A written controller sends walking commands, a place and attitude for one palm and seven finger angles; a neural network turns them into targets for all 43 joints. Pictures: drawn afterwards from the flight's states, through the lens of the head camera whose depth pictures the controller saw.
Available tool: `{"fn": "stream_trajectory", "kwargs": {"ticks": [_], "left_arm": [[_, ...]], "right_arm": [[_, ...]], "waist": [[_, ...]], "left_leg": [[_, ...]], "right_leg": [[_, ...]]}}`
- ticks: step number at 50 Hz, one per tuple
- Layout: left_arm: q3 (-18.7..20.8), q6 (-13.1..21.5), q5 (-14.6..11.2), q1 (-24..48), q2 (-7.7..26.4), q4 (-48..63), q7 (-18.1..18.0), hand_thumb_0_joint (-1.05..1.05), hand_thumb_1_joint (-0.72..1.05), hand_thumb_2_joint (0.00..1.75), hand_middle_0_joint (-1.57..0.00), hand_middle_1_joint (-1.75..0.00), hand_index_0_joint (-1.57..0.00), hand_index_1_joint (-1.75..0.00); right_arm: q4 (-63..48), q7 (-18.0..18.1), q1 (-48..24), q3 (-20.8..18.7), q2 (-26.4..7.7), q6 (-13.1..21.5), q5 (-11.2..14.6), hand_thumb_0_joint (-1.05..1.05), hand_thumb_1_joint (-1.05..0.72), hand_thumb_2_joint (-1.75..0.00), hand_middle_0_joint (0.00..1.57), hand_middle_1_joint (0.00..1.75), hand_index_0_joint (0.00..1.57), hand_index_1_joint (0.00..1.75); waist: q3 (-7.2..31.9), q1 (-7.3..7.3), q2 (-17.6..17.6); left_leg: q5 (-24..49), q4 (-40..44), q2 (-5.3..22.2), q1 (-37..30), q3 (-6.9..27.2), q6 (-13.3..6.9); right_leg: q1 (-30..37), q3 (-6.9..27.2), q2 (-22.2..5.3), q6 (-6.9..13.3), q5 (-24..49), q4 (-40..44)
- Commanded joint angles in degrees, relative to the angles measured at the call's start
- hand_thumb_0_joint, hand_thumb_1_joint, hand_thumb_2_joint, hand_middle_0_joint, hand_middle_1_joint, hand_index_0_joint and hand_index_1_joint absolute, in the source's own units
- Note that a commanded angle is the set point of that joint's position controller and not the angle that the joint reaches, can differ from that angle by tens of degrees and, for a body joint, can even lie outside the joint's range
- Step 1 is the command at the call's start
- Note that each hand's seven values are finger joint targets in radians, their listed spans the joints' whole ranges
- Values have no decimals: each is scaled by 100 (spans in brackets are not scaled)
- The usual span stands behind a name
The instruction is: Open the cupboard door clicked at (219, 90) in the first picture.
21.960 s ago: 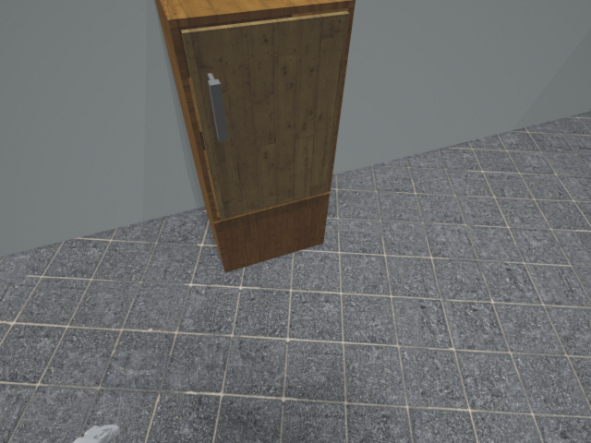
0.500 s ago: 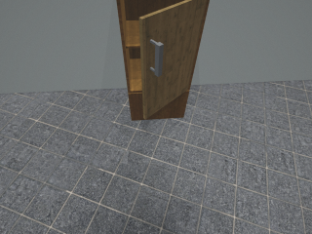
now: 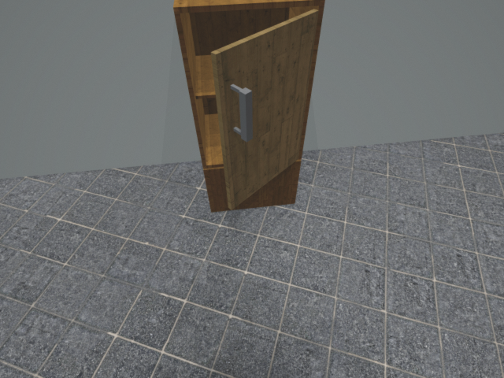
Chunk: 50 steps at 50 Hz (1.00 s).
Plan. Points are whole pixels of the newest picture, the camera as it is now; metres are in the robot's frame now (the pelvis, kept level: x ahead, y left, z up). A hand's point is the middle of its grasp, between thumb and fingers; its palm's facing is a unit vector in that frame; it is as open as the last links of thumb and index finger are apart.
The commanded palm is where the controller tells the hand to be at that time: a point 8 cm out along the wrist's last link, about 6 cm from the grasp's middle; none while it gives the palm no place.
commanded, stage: let the arm hang, fingers relaxed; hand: left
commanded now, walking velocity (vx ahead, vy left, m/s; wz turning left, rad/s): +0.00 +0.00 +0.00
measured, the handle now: (240, 113) +0.77 +0.06 -0.01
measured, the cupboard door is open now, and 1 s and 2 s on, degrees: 38 38 38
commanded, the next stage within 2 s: look to check the result in 0.10 s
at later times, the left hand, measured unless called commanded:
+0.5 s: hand out of the picture +0.08 +0.24 -0.16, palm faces -0.05 -0.94 -0.34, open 7.4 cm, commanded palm none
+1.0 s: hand out of the picture +0.11 +0.22 -0.17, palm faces -0.09 -0.95 -0.31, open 7.4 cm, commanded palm none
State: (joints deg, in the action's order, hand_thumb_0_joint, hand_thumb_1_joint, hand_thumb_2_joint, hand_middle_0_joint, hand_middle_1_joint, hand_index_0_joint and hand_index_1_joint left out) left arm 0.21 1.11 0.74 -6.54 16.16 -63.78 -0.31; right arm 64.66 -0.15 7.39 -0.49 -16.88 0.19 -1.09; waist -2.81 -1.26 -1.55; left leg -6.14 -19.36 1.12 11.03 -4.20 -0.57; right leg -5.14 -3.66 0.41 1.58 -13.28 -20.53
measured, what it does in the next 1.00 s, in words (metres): stands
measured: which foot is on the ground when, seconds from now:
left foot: down 0.00-1.00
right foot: down 0.00-1.00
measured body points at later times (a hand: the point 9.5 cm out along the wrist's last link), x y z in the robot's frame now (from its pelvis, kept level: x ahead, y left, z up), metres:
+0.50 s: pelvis +0.02 +0.00 +0.00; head +0.05 -0.01 +0.45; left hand +0.08 +0.29 -0.13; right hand +0.08 -0.29 -0.14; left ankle +0.05 +0.11 -0.75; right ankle -0.02 -0.10 -0.75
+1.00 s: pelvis +0.03 -0.01 +0.00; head +0.06 -0.01 +0.45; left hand +0.11 +0.27 -0.15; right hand +0.09 -0.28 -0.15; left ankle +0.05 +0.11 -0.75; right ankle -0.02 -0.10 -0.75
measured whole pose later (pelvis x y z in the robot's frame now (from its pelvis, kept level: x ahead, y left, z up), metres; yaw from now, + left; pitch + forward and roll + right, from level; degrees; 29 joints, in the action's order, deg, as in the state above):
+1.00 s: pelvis +0.03 -0.01 +0.00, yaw -5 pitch -1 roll +0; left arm 1.5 -1.5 0.7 -9.3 15.8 -62.0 -1.0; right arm 61.2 1.2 6.5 -1.2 -15.7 -1.1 -1.0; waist -4.0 -0.1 -0.4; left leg -12.3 -24.1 3.7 10.5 -8.8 0.6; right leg -5.8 1.3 2.3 2.1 -16.5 -23.3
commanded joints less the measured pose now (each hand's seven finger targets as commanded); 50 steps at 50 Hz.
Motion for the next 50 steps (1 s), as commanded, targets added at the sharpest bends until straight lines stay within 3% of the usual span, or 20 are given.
{"fn": "stream_trajectory", "kwargs": {"ticks": [1,7,14,39,41,43,44,50], "left_arm": [[237,105,3,-34,1199,219,-80,0,90,90,-20,-30,-20,-30],[249,129,4,-16,1265,229,-82,0,90,90,-20,-30,-20,-30],[231,121,-11,-7,1262,169,-87,0,90,90,-20,-30,-20,-30],[223,131,-14,-75,1305,147,-123,0,90,90,-20,-30,-20,-30],[254,92,-10,-47,1310,200,-122,0,90,90,-20,-30,-20,-30],[215,-24,-12,-281,870,189,-147,0,90,90,-20,-30,-20,-30],[225,-76,-12,-360,821,216,-152,0,90,90,-20,-30,-20,-30],[390,-258,22,-473,899,664,-98,0,90,90,-20,-30,-20,-30]], "right_arm": [[-225,82,-135,-181,-998,83,-17,0,-90,-90,20,30,20,30],[-262,86,-200,-175,-1088,95,2,0,-90,-90,20,30,20,30],[-235,100,-245,-168,-1117,91,3,0,-90,-90,20,30,20,30],[-240,119,-274,-171,-1155,90,14,0,-90,-90,20,30,20,30],[-258,136,-221,-190,-1140,69,4,0,-90,-90,20,30,20,30],[-240,153,86,-130,-632,-3,-6,0,-90,-90,20,30,20,30],[-245,164,198,-132,-549,-48,-5,0,-90,-90,20,30,20,30],[-699,236,269,-342,-664,-172,-13,0,-90,-90,20,30,20,30]], "waist": [[255,74,83],[449,74,136],[464,57,23],[492,55,193],[388,39,201],[463,23,161],[469,20,235],[313,39,204]], "left_leg": [[452,286,633,-498,760,-90],[645,258,645,-683,743,-81],[763,274,662,-806,711,-70],[1176,240,700,-1045,629,-75],[1194,110,745,-1057,502,-50],[1231,-168,767,-1032,285,23],[1164,-293,771,-971,197,52],[641,-791,895,-668,-34,16]], "right_leg": [[-394,741,-797,124,702,596],[-260,771,-809,103,965,655],[-208,775,-832,104,1168,685],[-71,765,-846,82,1847,672],[-211,840,-817,98,2049,580],[-289,908,-827,56,2327,337],[-296,937,-811,51,2422,216],[-824,1294,-660,156,2355,-450]]}}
